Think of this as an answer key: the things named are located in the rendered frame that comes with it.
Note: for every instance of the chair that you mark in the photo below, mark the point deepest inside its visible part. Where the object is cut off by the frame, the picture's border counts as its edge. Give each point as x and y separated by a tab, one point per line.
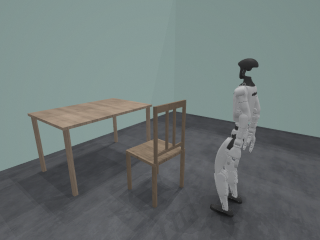
157	151

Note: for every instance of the right robot forearm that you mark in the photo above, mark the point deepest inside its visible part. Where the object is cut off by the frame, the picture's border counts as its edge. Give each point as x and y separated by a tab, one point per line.
253	124

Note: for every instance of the left robot hand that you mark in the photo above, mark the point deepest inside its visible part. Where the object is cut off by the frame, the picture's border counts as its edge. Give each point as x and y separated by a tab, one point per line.
234	153

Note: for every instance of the table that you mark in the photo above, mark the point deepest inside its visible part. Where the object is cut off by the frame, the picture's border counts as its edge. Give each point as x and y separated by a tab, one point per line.
69	117

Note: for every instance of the humanoid robot head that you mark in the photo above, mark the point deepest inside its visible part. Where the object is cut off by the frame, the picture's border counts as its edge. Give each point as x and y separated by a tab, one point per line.
247	65

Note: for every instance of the right robot hand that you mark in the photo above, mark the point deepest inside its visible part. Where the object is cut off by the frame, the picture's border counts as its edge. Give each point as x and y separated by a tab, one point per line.
252	139

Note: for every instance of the robot right upper arm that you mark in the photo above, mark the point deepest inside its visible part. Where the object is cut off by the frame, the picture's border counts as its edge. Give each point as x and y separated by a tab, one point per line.
257	107

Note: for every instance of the left robot forearm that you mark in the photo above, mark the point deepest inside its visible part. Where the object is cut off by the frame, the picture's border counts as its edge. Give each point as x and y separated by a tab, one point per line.
242	129

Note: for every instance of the robot left upper arm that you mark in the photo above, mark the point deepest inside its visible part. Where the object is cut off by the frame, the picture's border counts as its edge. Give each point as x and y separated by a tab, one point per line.
241	94

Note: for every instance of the humanoid robot torso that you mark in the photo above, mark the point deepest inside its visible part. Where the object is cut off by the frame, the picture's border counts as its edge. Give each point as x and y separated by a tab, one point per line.
251	97

